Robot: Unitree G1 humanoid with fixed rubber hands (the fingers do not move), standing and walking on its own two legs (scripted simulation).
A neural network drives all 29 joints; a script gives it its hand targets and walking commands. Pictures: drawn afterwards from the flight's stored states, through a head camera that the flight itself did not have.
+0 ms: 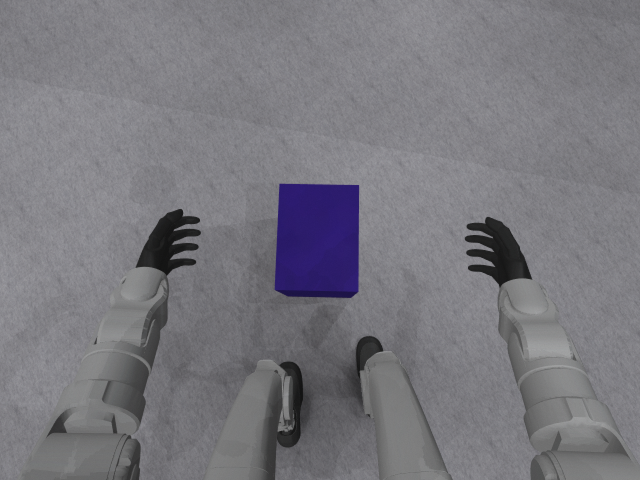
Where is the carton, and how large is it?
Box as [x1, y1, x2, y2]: [275, 184, 358, 297]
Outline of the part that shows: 279,184 275,289 289,296 352,296 357,292 358,286 358,185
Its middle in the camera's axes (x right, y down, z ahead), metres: -0.01 +0.01 +0.94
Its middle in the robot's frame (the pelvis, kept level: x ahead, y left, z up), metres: +0.46 +0.03 -0.56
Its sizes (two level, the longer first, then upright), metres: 0.230 0.173 0.266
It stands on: the floor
